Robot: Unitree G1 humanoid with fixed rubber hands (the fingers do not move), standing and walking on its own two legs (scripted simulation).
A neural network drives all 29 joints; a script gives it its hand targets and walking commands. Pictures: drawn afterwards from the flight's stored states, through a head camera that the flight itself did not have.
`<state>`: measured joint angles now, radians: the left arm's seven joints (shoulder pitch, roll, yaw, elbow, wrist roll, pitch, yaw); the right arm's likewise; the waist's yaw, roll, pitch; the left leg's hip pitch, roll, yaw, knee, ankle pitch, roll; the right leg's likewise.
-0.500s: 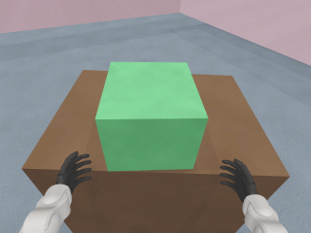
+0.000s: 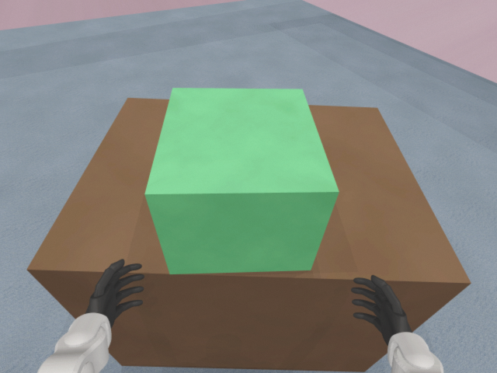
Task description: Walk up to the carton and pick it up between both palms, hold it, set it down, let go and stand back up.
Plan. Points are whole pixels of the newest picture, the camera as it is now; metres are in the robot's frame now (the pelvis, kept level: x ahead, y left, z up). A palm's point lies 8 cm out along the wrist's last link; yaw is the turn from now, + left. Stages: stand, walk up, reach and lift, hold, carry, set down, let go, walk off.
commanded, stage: set down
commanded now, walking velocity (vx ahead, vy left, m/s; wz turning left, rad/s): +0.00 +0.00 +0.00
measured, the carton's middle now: (239, 176) +0.50 +0.04 +0.04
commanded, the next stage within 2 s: let go in 1.90 s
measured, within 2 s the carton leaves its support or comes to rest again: neither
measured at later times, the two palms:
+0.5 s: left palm (104, 325) +0.21 +0.24 -0.03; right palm (384, 340) +0.21 -0.21 -0.04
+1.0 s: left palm (106, 340) +0.20 +0.24 -0.06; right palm (373, 358) +0.19 -0.20 -0.07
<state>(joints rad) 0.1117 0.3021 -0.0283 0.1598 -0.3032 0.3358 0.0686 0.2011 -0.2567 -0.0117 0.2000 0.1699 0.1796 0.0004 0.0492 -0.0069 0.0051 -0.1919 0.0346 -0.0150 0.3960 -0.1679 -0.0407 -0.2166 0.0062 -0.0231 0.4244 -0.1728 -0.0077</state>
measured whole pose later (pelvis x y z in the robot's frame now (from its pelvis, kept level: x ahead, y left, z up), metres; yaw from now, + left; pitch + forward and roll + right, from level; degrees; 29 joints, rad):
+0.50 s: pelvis +0.01 +0.00 +0.00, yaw +0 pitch -2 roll +0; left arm 0.13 0.27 -0.03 0.28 -0.23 0.26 0.04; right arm 0.22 -0.22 -0.01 0.33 0.12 0.07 0.00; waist 0.05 -0.01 0.04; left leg -0.19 0.03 -0.01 0.40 -0.18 -0.04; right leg -0.20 0.01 -0.02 0.40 -0.18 -0.01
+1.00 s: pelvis +0.02 +0.01 +0.00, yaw +0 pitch -1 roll +0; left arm 0.13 0.25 -0.03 0.44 -0.18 0.19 0.02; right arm 0.22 -0.17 -0.01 0.55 0.04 -0.07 0.00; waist 0.05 -0.01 0.05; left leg -0.18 0.03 -0.01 0.41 -0.21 -0.03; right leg -0.19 0.01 -0.02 0.40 -0.19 -0.01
